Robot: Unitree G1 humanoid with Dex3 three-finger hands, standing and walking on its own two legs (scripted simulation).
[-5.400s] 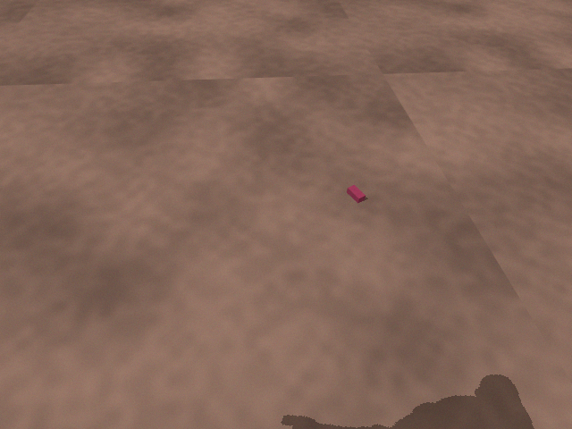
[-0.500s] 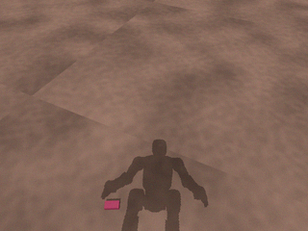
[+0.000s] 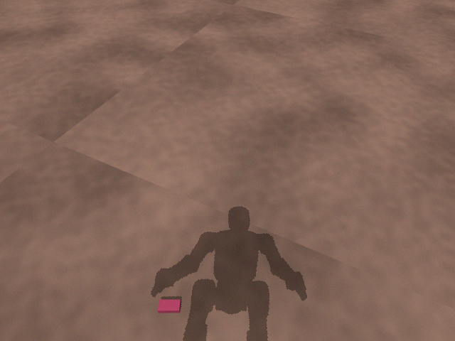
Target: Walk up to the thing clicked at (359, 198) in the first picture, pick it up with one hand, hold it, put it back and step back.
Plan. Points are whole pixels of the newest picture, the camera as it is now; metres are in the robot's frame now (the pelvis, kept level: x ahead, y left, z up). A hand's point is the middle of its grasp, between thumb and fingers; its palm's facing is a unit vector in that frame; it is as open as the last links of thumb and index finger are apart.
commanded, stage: stand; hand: left
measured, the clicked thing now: (169, 306) +0.40 +0.21 -0.76
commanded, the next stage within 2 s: none
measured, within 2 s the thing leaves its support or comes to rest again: neither
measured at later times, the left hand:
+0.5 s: hand out of the picture +0.07 +0.24 -0.15, palm faces -0.03 -0.94 -0.34, open 7.3 cm
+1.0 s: hand out of the picture +0.08 +0.24 -0.15, palm faces -0.03 -0.94 -0.34, open 7.3 cm
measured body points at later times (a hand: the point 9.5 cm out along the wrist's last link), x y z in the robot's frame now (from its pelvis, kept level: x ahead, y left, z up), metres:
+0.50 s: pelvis -0.01 -0.01 +0.00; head +0.00 -0.01 +0.45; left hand +0.07 +0.29 -0.13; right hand +0.07 -0.31 -0.13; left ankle +0.02 +0.13 -0.75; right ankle -0.02 -0.13 -0.75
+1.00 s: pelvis +0.00 -0.01 +0.00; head +0.01 -0.01 +0.45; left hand +0.08 +0.29 -0.13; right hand +0.07 -0.31 -0.13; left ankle +0.02 +0.13 -0.75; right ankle -0.02 -0.13 -0.75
